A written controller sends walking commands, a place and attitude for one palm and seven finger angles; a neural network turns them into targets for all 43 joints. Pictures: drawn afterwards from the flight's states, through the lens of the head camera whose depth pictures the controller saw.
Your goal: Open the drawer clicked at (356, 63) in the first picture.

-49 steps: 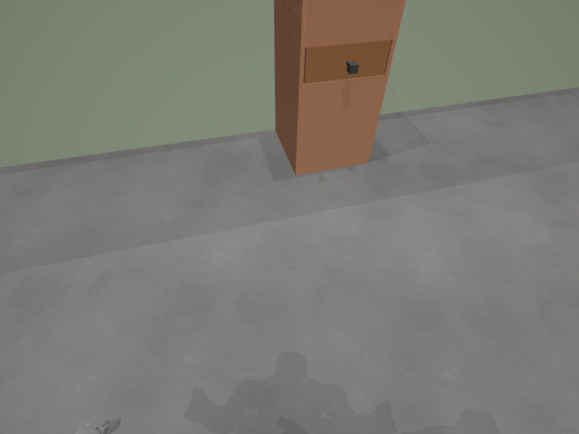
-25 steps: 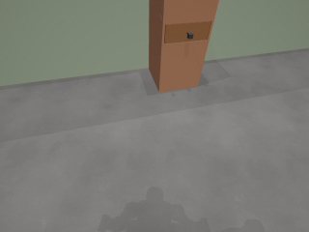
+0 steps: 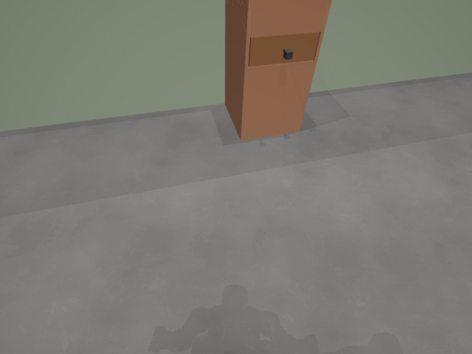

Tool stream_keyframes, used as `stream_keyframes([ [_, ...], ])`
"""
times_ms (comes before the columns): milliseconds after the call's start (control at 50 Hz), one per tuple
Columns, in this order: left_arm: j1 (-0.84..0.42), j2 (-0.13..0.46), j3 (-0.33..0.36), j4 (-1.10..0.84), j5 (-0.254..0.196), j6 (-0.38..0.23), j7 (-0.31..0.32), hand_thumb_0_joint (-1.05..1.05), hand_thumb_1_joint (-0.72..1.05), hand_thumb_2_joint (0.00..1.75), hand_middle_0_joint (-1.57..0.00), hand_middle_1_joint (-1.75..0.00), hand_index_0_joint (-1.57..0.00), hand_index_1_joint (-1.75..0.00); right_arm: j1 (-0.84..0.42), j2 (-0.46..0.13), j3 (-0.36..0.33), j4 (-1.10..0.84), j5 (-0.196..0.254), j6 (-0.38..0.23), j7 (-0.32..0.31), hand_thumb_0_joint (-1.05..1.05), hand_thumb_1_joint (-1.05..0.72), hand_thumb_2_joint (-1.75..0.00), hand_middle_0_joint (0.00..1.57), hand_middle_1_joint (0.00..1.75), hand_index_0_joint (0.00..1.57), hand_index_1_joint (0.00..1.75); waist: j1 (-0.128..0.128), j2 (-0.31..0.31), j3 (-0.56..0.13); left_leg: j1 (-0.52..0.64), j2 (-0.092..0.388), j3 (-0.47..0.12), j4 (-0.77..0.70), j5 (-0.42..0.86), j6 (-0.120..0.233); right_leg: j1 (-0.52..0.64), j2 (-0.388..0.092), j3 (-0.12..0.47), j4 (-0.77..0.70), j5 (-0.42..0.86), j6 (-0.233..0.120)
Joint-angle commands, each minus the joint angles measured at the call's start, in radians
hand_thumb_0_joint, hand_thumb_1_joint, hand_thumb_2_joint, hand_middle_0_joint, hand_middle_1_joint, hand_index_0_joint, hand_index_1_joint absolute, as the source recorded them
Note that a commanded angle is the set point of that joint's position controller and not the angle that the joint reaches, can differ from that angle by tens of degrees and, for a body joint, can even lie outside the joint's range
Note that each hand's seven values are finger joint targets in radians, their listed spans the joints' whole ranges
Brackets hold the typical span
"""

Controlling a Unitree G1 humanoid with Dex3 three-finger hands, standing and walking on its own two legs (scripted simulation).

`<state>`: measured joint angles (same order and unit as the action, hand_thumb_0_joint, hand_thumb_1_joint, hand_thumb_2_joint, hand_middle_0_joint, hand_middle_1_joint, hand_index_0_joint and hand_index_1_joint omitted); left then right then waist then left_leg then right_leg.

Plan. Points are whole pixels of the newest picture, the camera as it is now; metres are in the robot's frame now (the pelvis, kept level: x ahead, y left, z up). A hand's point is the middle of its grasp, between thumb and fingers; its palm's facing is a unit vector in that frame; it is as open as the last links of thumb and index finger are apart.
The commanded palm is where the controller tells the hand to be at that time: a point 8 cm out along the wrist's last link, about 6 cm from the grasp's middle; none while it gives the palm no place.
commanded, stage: look at it before walking up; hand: left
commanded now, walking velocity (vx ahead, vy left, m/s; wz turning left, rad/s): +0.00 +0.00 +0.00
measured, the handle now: (286, 53) +1.58 -0.19 -0.18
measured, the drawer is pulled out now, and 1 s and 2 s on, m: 0.00 0.00 0.00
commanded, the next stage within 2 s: walk to a spot facing it in 0.46 s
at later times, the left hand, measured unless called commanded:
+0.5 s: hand out of the picture +0.08 +0.25 -0.16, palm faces -0.03 -0.94 -0.33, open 7.3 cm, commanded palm none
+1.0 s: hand out of the picture +0.07 +0.16 -0.18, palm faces -0.15 -0.95 -0.26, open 7.3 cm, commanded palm none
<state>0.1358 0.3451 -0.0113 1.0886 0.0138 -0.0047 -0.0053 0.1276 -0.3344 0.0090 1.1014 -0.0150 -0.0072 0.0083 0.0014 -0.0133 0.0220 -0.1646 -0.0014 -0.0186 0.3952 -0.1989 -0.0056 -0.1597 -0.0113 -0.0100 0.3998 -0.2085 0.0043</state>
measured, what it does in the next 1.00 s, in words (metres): stands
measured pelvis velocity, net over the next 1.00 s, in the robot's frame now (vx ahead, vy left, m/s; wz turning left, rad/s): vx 0.01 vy -0.04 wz -0.20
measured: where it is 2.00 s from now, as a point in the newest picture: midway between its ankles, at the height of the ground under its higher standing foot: (260, 344)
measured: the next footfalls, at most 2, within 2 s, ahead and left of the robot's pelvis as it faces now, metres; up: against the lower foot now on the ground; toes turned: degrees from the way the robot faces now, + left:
left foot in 1.54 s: +0.34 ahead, +0.01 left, +0.00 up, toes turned -23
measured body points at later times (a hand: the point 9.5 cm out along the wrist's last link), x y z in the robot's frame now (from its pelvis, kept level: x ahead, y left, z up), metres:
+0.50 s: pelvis +0.01 +0.00 +0.00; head +0.01 +0.00 +0.45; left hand +0.08 +0.30 -0.13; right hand +0.10 -0.30 -0.13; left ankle +0.01 +0.12 -0.74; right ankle +0.01 -0.12 -0.74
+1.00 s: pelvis +0.01 -0.04 -0.03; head +0.01 -0.06 +0.42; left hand +0.08 +0.21 -0.16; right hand +0.02 -0.30 -0.18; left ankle +0.00 +0.12 -0.72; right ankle -0.01 -0.11 -0.75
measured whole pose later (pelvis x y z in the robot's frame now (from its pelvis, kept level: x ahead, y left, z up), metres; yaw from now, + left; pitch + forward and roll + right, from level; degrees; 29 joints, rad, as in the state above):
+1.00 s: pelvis +0.01 -0.04 -0.03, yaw -11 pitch -2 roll +1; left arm 0.29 0.22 0.03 0.97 0.03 0.02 -0.03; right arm 0.20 -0.24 -0.03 1.00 -0.02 0.05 0.00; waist 0.03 0.03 0.04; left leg -0.32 0.10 0.09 0.87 -0.51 -0.04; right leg -0.31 0.03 -0.05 0.71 -0.37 -0.06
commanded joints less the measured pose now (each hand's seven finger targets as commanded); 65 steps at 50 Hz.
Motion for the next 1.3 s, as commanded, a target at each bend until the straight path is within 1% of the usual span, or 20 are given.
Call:
stream_keyframes([
  [0,-0.035,0.205,0.045,-0.069,-0.001,-0.019,0.014,0.0,0.9,0.9,-0.2,-0.3,-0.2,-0.3,-0.049,-0.212,-0.048,-0.063,0.006,-0.028,-0.018,0.0,-0.9,-0.9,0.2,0.3,0.2,0.3,0.004,0.018,-0.038,-0.005,0.113,-0.104,-0.079,0.08,0.037,-0.002,-0.107,0.107,-0.077,0.041,-0.033],
  [560,-0.04,0.21,0.046,-0.064,-0.002,-0.02,0.014,0.0,0.9,0.9,-0.2,-0.3,-0.2,-0.3,-0.062,-0.219,-0.045,-0.059,0.007,-0.029,-0.022,0.0,-0.9,-0.9,0.2,0.3,0.2,0.3,0.001,0.006,-0.062,0.056,0.121,-0.085,-0.077,0.158,0.032,0.019,-0.11,0.112,-0.079,0.148,-0.035],
  [580,-0.04,0.201,0.047,-0.071,-0.002,-0.015,0.014,0.0,0.9,0.9,-0.2,-0.3,-0.2,-0.3,-0.058,-0.212,-0.046,-0.06,0.006,-0.027,-0.025,0.0,-0.9,-0.9,0.2,0.3,0.2,0.3,0.0,0.02,-0.052,0.063,0.124,-0.07,-0.062,0.166,0.03,0.0,-0.107,0.119,-0.068,0.176,-0.036],
  [620,-0.002,0.12,0.038,-0.071,-0.002,0.008,0.018,0.0,0.9,0.9,-0.2,-0.3,-0.2,-0.3,-0.005,-0.119,-0.033,-0.058,0.004,-0.013,-0.029,0.0,-0.9,-0.9,0.2,0.3,0.2,0.3,-0.005,0.011,-0.054,0.058,0.128,-0.036,-0.02,0.184,0.016,-0.025,-0.103,0.124,-0.022,0.23,-0.026],
  [720,0.041,0.101,0.052,-0.124,0.003,0.038,0.014,0.0,0.9,0.9,-0.2,-0.3,-0.2,-0.3,0.039,-0.117,-0.058,-0.109,0.002,0.012,-0.042,0.0,-0.9,-0.9,0.2,0.3,0.2,0.3,-0.01,0.025,-0.046,0.055,0.17,-0.005,0.036,0.176,0.026,-0.128,-0.062,0.133,0.106,0.266,-0.023],
  [780,0.057,0.078,0.062,-0.16,0.004,0.044,0.006,0.0,0.9,0.9,-0.2,-0.3,-0.2,-0.3,0.031,-0.132,-0.078,-0.147,0.001,0.015,-0.045,0.0,-0.9,-0.9,0.2,0.3,0.2,0.3,-0.007,0.109,-0.043,0.043,0.241,-0.04,0.017,0.171,0.069,-0.192,-0.011,0.096,0.243,0.155,-0.008],
  [820,0.083,0.045,0.066,-0.175,0.006,0.049,-0.006,0.0,0.9,0.9,-0.2,-0.3,-0.2,-0.3,0.031,-0.144,-0.085,-0.16,-0.002,0.01,-0.038,0.0,-0.9,-0.9,0.2,0.3,0.2,0.3,0.0,0.203,-0.054,0.026,0.345,-0.104,-0.06,0.056,0.143,-0.222,0.026,0.014,0.419,-0.252,0.008],
  [840,0.082,0.035,0.072,-0.186,0.007,0.051,-0.012,0.0,0.9,0.9,-0.2,-0.3,-0.2,-0.3,0.019,-0.146,-0.088,-0.17,-0.004,0.007,-0.035,0.0,-0.9,-0.9,0.2,0.3,0.2,0.3,0.002,0.215,-0.037,-0.011,0.374,-0.116,-0.089,-0.042,0.166,-0.217,0.005,0.007,0.456,-0.317,0.011],
  [880,0.134,0.023,0.084,-0.189,0.011,0.049,-0.027,0.0,0.9,0.9,-0.2,-0.3,-0.2,-0.3,-0.038,-0.139,-0.094,-0.193,-0.008,0.007,-0.03,0.0,-0.9,-0.9,0.2,0.3,0.2,0.3,0.047,0.195,-0.018,-0.138,0.361,-0.063,-0.049,-0.235,0.135,-0.096,-0.027,0.007,0.37,-0.279,0.001],
  [900,0.222,0.025,0.088,-0.165,0.014,0.042,-0.03,0.0,0.9,0.9,-0.2,-0.3,-0.2,-0.3,-0.069,-0.137,-0.093,-0.2,-0.008,0.01,-0.026,0.0,-0.9,-0.9,0.2,0.3,0.2,0.3,0.098,0.147,-0.03,-0.221,0.31,-0.01,0.072,-0.326,0.091,0.018,-0.005,-0.015,0.267,-0.215,-0.006],
  [920,0.314,0.064,0.101,-0.139,0.021,0.028,-0.025,0.0,0.9,0.9,-0.2,-0.3,-0.2,-0.3,-0.071,-0.082,-0.084,-0.212,-0.005,0.02,-0.021,0.0,-0.9,-0.9,0.2,0.3,0.2,0.3,0.136,-0.064,-0.004,-0.377,0.192,0.096,0.343,-0.433,0.018,0.129,-0.059,0.118,0.067,-0.288,-0.036],
  [940,0.376,0.169,0.118,-0.135,0.029,0.009,-0.005,0.0,0.9,0.9,-0.2,-0.3,-0.2,-0.3,-0.086,0.013,-0.064,-0.263,0.001,0.018,-0.013,0.0,-0.9,-0.9,0.2,0.3,0.2,0.3,0.147,-0.421,0.058,-0.64,0.019,0.164,0.725,-0.514,-0.051,0.115,-0.321,0.65,-0.222,-0.459,-0.129],
  [960,0.391,0.163,0.111,-0.146,0.009,0.003,0.014,0.0,0.9,0.9,-0.2,-0.3,-0.2,-0.3,-0.154,-0.034,-0.07,-0.297,-0.008,0.009,-0.009,0.0,-0.9,-0.9,0.2,0.3,0.2,0.3,0.149,-0.283,0.124,-0.637,0.051,0.007,0.784,-0.393,-0.029,-0.004,-0.361,0.759,-0.323,-0.476,-0.172],
  [980,0.298,0.131,0.111,-0.167,0.007,-0.01,0.016,0.0,0.9,0.9,-0.2,-0.3,-0.2,-0.3,-0.097,-0.055,-0.08,-0.274,-0.006,0.003,-0.002,0.0,-0.9,-0.9,0.2,0.3,0.2,0.3,0.082,-0.229,0.138,-0.594,0.093,-0.022,0.783,-0.239,-0.015,-0.043,-0.31,0.675,-0.333,-0.535,-0.162],
  [1000,0.271,0.099,0.105,-0.173,0.005,-0.018,0.016,0.0,0.9,0.9,-0.2,-0.3,-0.2,-0.3,-0.093,-0.044,-0.085,-0.255,-0.006,-0.005,0.0,0.0,-0.9,-0.9,0.2,0.3,0.2,0.3,0.069,-0.122,0.143,-0.558,0.107,-0.004,0.795,-0.193,-0.02,-0.069,-0.291,0.654,-0.3,-0.467,-0.166],
  [1020,0.24,0.073,0.095,-0.181,0.006,-0.028,0.013,0.0,0.9,0.9,-0.2,-0.3,-0.2,-0.3,-0.056,-0.036,-0.085,-0.239,-0.008,-0.01,0.004,0.0,-0.9,-0.9,0.2,0.3,0.2,0.3,0.036,-0.05,0.11,-0.531,0.118,-0.012,0.781,-0.131,-0.028,-0.061,-0.261,0.57,-0.26,-0.378,-0.175],
  [1060,0.257,0.035,0.089,-0.173,0.003,-0.046,0.007,0.0,0.9,0.9,-0.2,-0.3,-0.2,-0.3,-0.012,-0.006,-0.086,-0.218,-0.012,-0.011,0.007,0.0,-0.9,-0.9,0.2,0.3,0.2,0.3,0.016,-0.028,0.067,-0.507,0.114,0.008,0.748,-0.042,-0.046,-0.013,-0.202,0.431,-0.221,-0.148,-0.163],
  [1100,0.304,0.024,0.09,-0.152,0.001,-0.057,0.008,0.0,0.9,0.9,-0.2,-0.3,-0.2,-0.3,0.009,0.015,-0.086,-0.21,-0.011,-0.013,0.007,0.0,-0.9,-0.9,0.2,0.3,0.2,0.3,0.019,-0.037,0.03,-0.517,0.111,0.019,0.733,-0.004,-0.058,0.053,-0.174,0.368,-0.192,0.006,-0.157],
  [1140,0.34,0.012,0.091,-0.138,0.002,-0.062,0.009,0.0,0.9,0.9,-0.2,-0.3,-0.2,-0.3,0.0,0.026,-0.085,-0.222,-0.01,-0.013,0.005,0.0,-0.9,-0.9,0.2,0.3,0.2,0.3,0.025,-0.054,0.018,-0.548,0.113,0.018,0.722,0.013,-0.069,0.088,-0.169,0.354,-0.183,0.068,-0.164],
  [1280,0.428,-0.024,0.089,-0.098,0.011,-0.069,0.021,0.0,0.9,0.9,-0.2,-0.3,-0.2,-0.3,-0.11,0.046,-0.081,-0.273,-0.009,-0.024,0.006,0.0,-0.9,-0.9,0.2,0.3,0.2,0.3,0.064,-0.096,0.03,-0.64,0.114,0.025,0.624,0.013,-0.079,0.201,-0.173,0.405,-0.156,0.205,-0.193],
])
